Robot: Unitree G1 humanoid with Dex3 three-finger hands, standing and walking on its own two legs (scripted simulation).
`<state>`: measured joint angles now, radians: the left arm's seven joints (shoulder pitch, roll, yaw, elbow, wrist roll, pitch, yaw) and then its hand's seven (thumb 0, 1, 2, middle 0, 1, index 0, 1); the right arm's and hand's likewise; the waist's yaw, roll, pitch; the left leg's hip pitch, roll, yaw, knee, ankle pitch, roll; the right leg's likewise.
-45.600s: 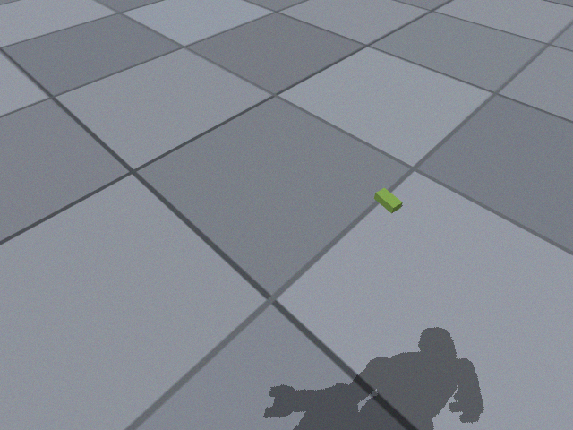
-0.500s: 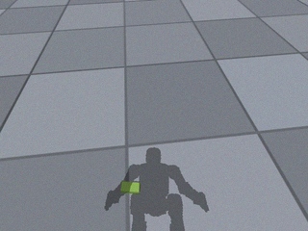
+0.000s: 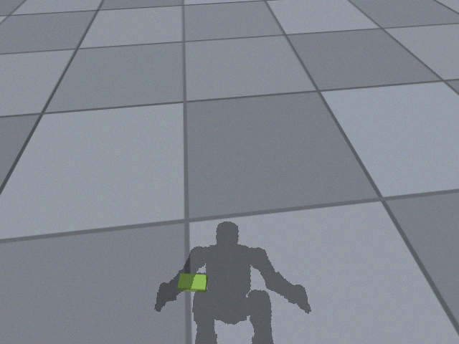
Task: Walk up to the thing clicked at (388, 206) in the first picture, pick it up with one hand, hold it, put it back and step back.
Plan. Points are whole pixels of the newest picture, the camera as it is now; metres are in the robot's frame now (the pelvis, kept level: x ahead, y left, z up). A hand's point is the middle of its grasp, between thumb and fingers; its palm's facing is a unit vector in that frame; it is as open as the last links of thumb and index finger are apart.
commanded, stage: stand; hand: left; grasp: from above
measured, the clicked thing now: (193, 282) +0.48 +0.21 -0.76
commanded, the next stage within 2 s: step back in 0.50 s
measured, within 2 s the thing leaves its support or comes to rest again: neither
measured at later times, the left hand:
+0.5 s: hand out of the picture +0.07 +0.25 -0.16, palm faces +0.00 -0.94 -0.33, open 7.4 cm
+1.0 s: hand out of the picture +0.08 +0.31 -0.18, palm faces -0.07 -0.94 -0.35, open 7.4 cm
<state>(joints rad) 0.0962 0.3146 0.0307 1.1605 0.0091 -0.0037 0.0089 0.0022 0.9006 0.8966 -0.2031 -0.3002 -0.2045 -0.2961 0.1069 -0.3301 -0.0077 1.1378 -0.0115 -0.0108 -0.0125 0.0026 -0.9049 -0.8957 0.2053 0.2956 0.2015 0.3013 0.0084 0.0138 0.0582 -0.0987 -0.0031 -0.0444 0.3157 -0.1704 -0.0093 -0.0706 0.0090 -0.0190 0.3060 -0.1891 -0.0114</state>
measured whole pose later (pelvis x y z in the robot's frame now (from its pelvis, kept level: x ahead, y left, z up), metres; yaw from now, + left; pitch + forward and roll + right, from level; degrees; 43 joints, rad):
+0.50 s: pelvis +0.00 +0.00 +0.00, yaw +0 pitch -2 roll +0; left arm 0.11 0.33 0.02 1.16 0.01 -0.01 0.00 0.00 0.90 0.90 -0.20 -0.30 -0.20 -0.30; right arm 0.12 -0.34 0.00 1.14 -0.01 -0.01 0.00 0.00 -0.90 -0.90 0.21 0.30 0.20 0.30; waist 0.00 0.01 0.06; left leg -0.11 0.00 -0.04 0.31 -0.17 -0.01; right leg -0.08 0.01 -0.02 0.30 -0.19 -0.02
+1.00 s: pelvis -0.06 +0.05 -0.01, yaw -2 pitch -1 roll -1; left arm 0.05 0.39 0.06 0.88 0.00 0.06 0.03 0.00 0.90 0.90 -0.20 -0.30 -0.20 -0.30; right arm 0.14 -0.34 -0.05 0.93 -0.02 0.03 -0.02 0.00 -0.90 -0.90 0.21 0.30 0.20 0.30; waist -0.02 -0.04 0.20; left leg -0.25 -0.03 0.01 0.56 -0.29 0.06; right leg -0.46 0.12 0.15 1.11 -0.51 -0.02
